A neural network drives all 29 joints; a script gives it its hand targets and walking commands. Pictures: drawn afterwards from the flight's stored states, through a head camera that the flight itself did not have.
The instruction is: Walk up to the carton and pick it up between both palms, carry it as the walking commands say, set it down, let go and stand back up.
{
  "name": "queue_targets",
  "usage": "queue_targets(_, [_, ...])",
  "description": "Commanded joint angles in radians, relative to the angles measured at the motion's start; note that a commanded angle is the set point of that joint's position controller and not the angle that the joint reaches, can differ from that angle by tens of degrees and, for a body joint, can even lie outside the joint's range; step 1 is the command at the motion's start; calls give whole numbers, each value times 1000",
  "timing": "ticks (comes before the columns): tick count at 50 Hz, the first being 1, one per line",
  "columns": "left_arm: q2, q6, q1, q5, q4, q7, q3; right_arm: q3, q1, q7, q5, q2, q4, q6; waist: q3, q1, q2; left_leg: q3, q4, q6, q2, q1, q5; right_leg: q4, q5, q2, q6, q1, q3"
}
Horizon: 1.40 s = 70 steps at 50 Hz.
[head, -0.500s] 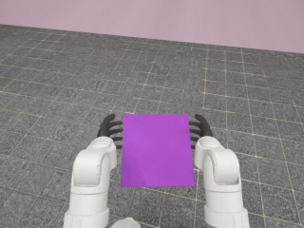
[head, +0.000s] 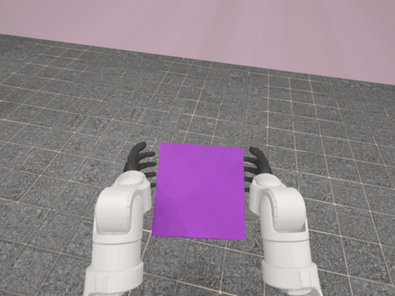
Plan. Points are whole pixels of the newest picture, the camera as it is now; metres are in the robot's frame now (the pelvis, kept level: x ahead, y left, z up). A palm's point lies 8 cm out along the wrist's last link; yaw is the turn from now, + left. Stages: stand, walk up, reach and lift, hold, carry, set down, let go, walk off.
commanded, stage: carry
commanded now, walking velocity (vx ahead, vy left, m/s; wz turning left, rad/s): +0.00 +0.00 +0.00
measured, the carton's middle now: (195, 197) +0.32 +0.01 +0.01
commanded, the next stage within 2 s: none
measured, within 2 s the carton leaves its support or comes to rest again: neither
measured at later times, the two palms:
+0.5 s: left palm (140, 185) +0.28 +0.11 +0.11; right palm (272, 188) +0.28 -0.13 +0.11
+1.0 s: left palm (154, 178) +0.30 +0.09 +0.11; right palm (280, 181) +0.30 -0.15 +0.11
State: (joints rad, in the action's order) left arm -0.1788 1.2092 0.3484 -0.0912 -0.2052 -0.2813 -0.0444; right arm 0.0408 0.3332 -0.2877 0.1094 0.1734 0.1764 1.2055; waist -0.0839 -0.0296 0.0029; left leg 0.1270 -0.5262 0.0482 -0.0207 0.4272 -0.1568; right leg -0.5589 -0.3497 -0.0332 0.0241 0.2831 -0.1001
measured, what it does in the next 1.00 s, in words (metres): stands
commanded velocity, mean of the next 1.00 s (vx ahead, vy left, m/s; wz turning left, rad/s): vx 0.00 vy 0.00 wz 0.00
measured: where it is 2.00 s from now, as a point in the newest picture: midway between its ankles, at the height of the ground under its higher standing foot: outside the picture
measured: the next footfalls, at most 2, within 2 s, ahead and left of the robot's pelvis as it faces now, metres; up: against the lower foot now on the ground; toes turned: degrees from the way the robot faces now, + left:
none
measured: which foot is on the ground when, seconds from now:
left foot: down 0.00-1.00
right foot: down 0.00-1.00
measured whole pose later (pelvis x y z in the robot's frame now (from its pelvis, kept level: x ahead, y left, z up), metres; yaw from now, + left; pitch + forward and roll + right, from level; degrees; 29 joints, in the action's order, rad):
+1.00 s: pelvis +0.01 -0.03 +0.00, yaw +0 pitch +1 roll +0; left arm -0.19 1.20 0.37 -0.12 -0.12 -0.27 -0.07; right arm 0.06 0.36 -0.28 0.12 0.18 0.12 1.20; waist -0.06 0.00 0.00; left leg 0.10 -0.53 0.00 -0.06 0.38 -0.16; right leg -0.55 -0.35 0.00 -0.05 0.22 -0.14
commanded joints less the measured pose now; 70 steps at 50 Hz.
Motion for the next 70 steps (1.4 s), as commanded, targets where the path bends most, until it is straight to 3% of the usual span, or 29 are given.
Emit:
queue_targets(1, [-1026,-21,275,287,-25,218,429,-449,335,205,-304,1032,131,-34,-301,28,83,-138,85,-50,-127,-144,-35,151,27,-163,-45,-95,152])
queue_targets(2, [-1038,-25,283,289,-29,219,427,-465,372,209,-321,1042,154,-34,-270,31,110,-123,62,-53,-110,-152,-49,171,34,-182,-63,-40,159])
queue_targets(6, [-1029,-19,285,274,-29,212,391,-476,404,215,-342,1048,159,-24,-235,31,38,-146,89,-49,-123,-185,-30,159,-66,-134,-49,31,104])
queue_targets(10, [-1027,-15,306,275,-28,207,400,-459,386,215,-337,1049,122,-22,-243,29,-17,-164,134,-47,-141,-180,-60,129,-45,-110,-55,6,89])
queue_targets(15, [-1047,-17,336,292,-17,213,419,-437,383,216,-319,1055,95,-28,-249,31,-24,-153,124,-43,-135,-210,-30,138,-16,-106,-65,14,99])
queue_targets(25, [-1072,-28,356,300,-4,227,431,-428,394,225,-308,1072,69,-40,-271,30,-20,-146,100,-31,-133,-237,70,137,79,-98,-75,-26,92])
queue_targets(37, [-1076,-39,352,295,-6,235,428,-444,393,233,-315,1086,68,-46,-296,27,-1,-126,51,-23,-127,-224,161,108,281,-111,-82,-101,87])
queue_targets(48, [-1075,-43,353,297,-17,241,434,-448,385,235,-313,1091,69,-48,-299,25,8,-111,22,-24,-127,-215,168,90,386,-119,-85,-128,85])
queue_targets(64, [-1080,-49,353,288,-10,250,437,-441,380,246,-308,1101,50,-57,-288,25,3,-109,19,-19,-127,-218,151,89,353,-109,-87,-107,85])
queue_targets(70, [-1062,-34,346,310,-19,244,444,-420,345,231,-294,1081,50,-49,-286,23,36,-73,-103,-53,-159,-154,121,16,496,-141,-101,-70,151])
